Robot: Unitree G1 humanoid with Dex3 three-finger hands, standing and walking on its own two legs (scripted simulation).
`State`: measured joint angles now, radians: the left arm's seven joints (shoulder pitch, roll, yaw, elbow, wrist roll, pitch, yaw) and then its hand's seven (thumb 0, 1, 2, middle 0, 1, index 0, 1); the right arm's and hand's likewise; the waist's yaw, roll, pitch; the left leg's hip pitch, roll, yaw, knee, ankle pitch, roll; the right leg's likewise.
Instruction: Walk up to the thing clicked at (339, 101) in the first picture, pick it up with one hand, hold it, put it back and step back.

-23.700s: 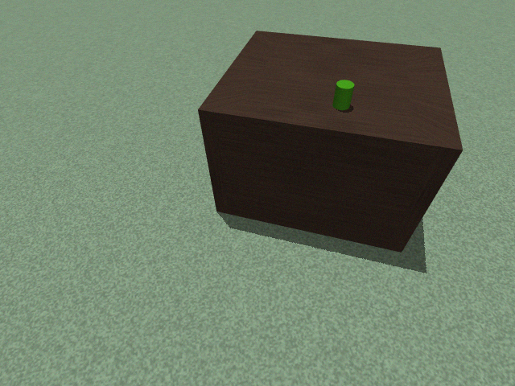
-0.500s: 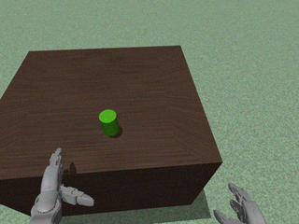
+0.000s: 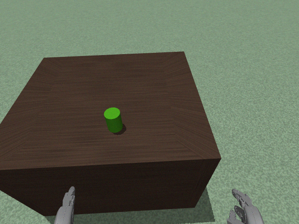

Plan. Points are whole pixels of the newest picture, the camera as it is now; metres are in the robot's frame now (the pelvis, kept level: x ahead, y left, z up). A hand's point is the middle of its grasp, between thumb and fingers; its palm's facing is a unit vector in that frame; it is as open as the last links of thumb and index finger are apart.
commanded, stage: home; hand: left
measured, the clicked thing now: (113, 120) +0.54 +0.16 -0.09
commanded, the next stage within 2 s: stand in 1.76 s
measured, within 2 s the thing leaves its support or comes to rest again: neither
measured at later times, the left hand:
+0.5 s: hand out of the picture +0.11 +0.26 -0.11, palm faces -0.03 -0.91 -0.41, open 17.6 cm
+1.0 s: hand out of the picture +0.08 +0.26 -0.10, palm faces -0.02 -0.92 -0.38, open 17.6 cm
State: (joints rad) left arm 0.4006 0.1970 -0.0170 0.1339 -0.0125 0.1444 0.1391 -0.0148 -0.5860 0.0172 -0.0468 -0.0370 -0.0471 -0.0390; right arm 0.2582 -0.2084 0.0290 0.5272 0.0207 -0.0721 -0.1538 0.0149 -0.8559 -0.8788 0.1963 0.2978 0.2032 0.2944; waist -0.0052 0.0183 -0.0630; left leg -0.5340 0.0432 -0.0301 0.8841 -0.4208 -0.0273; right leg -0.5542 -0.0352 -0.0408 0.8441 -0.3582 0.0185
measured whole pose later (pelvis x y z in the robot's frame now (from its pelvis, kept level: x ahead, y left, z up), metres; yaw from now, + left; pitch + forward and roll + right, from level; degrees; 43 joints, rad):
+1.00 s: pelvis +0.01 +0.00 +0.04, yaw +1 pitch -5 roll +0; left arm 0.18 0.34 -0.02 1.06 0.03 -0.01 0.02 -0.01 -0.57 0.03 -0.05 -0.04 -0.05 -0.05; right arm 0.18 -0.34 0.00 1.06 -0.02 0.00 0.00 0.01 -0.90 -0.90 0.20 0.30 0.21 0.30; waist 0.01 0.03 0.03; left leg -0.13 0.02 -0.01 0.43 -0.23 -0.02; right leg -0.16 -0.06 -0.04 0.44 -0.20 0.03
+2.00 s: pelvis +0.03 -0.01 +0.05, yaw +0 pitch -3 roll +0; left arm 0.10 0.34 0.00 1.15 0.01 0.00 0.00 -0.01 -0.47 0.14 -0.11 -0.13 -0.11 -0.13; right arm 0.13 -0.36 0.00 1.13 -0.02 0.00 -0.01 0.01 -0.90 -0.90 0.20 0.30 0.21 0.30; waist 0.01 0.03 0.05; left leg -0.07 0.04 -0.01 0.32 -0.19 -0.04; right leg -0.13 -0.04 -0.04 0.35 -0.17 0.01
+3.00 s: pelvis +0.04 -0.01 +0.05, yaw -1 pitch -3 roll +0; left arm 0.11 0.34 0.00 1.13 0.01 0.00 0.00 0.00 0.91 0.90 -0.20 -0.30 -0.20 -0.30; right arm 0.13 -0.35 0.00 1.13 -0.02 0.00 0.00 0.01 -0.90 -0.90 0.20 0.30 0.21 0.30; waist 0.01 0.02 0.05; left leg -0.07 0.04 0.00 0.31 -0.20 -0.04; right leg -0.12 -0.03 -0.03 0.34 -0.17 0.01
